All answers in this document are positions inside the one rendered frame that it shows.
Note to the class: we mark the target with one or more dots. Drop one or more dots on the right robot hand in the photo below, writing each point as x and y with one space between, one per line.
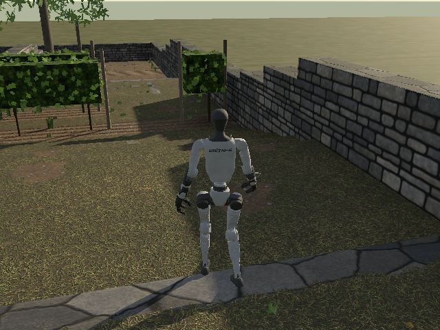
252 189

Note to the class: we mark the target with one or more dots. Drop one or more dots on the left robot upper arm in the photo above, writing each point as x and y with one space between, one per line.
194 157

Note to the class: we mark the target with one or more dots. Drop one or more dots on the left robot forearm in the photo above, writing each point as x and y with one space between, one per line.
187 181

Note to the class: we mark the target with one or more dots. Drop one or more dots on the right robot forearm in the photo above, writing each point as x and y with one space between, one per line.
251 177

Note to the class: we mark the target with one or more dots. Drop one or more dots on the right robot upper arm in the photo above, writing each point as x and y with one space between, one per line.
244 154

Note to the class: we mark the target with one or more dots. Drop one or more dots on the left robot thigh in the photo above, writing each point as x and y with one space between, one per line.
203 205

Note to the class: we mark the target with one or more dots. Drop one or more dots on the left robot hand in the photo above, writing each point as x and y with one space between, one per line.
180 205

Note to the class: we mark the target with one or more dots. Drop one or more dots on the left robot foot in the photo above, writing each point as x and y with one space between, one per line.
205 269

